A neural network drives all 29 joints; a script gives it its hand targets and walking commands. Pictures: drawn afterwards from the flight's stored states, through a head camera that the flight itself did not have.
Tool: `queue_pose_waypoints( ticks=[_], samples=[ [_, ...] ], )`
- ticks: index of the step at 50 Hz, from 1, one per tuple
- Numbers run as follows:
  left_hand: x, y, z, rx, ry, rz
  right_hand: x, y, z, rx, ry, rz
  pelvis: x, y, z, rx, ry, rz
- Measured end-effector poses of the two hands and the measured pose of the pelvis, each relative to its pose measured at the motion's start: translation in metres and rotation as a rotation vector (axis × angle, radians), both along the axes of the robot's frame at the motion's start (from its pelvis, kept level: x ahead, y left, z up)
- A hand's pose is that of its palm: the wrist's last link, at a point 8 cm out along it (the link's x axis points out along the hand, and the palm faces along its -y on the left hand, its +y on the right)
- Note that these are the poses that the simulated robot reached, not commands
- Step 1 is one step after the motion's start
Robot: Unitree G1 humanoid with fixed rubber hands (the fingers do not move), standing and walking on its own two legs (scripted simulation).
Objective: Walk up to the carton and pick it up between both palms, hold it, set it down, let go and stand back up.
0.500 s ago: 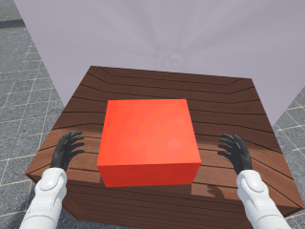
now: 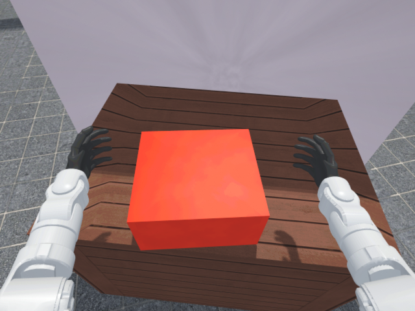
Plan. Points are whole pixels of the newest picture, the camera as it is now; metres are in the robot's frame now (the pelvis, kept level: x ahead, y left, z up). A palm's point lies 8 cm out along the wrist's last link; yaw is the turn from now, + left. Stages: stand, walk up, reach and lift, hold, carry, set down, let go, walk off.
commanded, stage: reach and lift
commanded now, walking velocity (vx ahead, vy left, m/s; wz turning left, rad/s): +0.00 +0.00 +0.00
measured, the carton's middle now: (197, 186) +0.43 +0.04 -0.07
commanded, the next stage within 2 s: none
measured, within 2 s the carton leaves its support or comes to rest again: neither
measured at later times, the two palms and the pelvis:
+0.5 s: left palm (88, 157) +0.40 +0.26 +0.07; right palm (319, 159) +0.40 -0.22 +0.07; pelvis -0.01 +0.00 -0.01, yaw -1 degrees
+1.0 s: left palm (110, 185) +0.39 +0.24 -0.02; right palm (309, 188) +0.39 -0.23 -0.02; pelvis -0.03 +0.01 -0.04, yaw -2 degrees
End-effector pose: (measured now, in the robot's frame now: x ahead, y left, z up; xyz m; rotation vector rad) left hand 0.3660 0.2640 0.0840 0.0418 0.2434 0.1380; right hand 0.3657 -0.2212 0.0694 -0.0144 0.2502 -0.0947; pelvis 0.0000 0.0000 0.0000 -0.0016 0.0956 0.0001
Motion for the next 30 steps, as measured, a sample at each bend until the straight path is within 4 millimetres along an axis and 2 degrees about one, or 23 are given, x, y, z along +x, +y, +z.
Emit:
queue_pose_waypoints(
  ticks=[10,18,22,30],
  samples=[
    [0.031,-0.005,0.013,0.013,0.001,-0.011,0.030,-0.001,0.022,-0.011,-0.005,-0.008,-0.002,0.002,-0.002,-0.007,0.070,-0.009],
    [0.041,-0.001,0.014,0.020,0.003,-0.002,0.042,-0.004,0.026,-0.028,0.021,-0.026,-0.003,0.003,-0.003,-0.011,0.101,-0.012],
    [0.039,0.001,0.002,0.022,0.022,0.000,0.041,-0.002,0.016,-0.035,0.040,-0.024,-0.004,0.004,-0.004,-0.014,0.117,-0.010],
    [0.025,-0.004,-0.044,0.031,0.077,-0.009,0.030,0.006,-0.028,-0.026,0.086,-0.021,-0.009,0.007,-0.011,-0.020,0.184,-0.007]
  ],
)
